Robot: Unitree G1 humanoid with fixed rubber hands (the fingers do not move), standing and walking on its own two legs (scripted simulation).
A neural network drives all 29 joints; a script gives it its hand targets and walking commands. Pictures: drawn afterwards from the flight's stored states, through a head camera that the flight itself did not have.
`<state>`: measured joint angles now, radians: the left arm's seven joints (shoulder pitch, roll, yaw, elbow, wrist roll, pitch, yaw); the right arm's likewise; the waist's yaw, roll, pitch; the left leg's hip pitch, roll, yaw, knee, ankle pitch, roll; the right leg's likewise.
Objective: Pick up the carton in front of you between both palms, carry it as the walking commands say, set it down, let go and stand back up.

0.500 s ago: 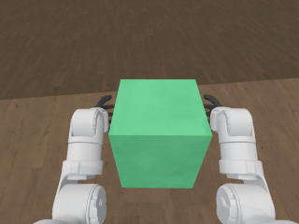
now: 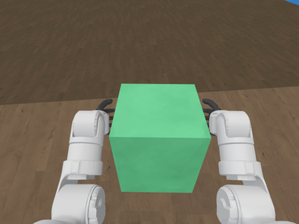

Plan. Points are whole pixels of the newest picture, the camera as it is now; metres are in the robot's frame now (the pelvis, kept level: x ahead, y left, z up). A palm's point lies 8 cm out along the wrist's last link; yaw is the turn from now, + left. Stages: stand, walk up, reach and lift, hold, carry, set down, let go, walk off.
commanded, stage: carry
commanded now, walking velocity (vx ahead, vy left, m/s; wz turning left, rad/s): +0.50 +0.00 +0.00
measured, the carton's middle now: (157, 139) +0.34 +0.00 +0.06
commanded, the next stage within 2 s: none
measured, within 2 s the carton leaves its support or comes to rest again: neither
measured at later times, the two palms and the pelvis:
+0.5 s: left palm (99, 78) +0.48 +0.18 +0.18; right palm (198, 77) +0.48 -0.12 +0.18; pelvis +0.12 +0.02 +0.01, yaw -1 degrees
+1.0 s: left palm (104, 36) +0.77 +0.21 +0.20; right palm (175, 30) +0.82 -0.08 +0.21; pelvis +0.41 +0.01 +0.06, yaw +1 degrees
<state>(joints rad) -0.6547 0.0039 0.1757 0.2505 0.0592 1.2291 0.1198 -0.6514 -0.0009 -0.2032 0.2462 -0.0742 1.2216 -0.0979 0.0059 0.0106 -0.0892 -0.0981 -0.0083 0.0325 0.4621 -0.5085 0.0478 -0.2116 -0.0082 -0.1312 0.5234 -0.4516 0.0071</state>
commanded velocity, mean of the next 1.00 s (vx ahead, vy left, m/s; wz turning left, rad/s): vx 0.50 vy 0.00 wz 0.00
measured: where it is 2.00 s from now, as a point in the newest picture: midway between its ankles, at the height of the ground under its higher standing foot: (149, 114)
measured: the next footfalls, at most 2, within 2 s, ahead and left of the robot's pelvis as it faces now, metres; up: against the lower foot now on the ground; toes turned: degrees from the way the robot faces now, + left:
left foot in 0.42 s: +0.13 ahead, +0.10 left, +0.02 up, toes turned +6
right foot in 0.78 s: +0.49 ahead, -0.04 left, +0.08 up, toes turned -7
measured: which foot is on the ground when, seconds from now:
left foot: down 0.00-0.28, up 0.30-0.40, down 0.42-0.80, up 0.82-1.00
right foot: down 0.00-0.44, up 0.46-0.76, down 0.78-1.00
